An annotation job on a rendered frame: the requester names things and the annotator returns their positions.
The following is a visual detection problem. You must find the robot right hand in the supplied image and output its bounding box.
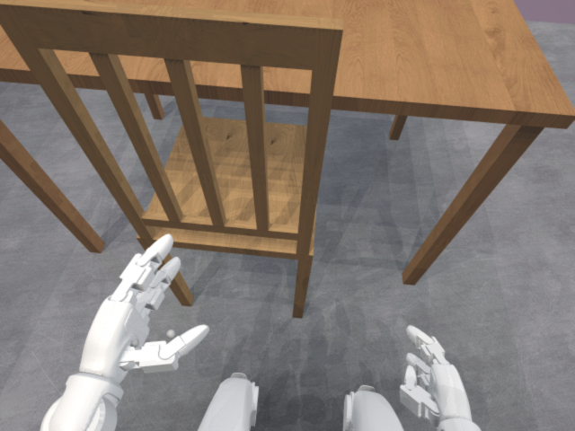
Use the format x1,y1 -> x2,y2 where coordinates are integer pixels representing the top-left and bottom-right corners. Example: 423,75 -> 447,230
400,325 -> 473,430

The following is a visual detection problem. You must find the robot left forearm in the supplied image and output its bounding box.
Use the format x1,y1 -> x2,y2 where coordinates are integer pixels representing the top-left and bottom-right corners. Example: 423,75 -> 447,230
40,373 -> 124,431

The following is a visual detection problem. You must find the right robot shin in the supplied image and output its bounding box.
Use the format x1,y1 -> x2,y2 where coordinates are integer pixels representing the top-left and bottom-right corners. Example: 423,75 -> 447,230
358,385 -> 376,392

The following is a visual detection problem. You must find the chair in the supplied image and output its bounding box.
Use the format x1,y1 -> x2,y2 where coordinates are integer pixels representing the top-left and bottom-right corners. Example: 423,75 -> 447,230
0,0 -> 343,319

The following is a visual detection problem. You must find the left robot thigh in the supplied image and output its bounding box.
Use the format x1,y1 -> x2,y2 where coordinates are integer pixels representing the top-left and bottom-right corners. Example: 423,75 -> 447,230
198,378 -> 259,431

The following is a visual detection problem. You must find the table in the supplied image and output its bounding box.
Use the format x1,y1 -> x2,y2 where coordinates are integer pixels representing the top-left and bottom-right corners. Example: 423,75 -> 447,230
0,0 -> 575,286

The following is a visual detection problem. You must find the robot left hand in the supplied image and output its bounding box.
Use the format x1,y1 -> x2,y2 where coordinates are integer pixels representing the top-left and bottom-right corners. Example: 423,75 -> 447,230
79,233 -> 209,384

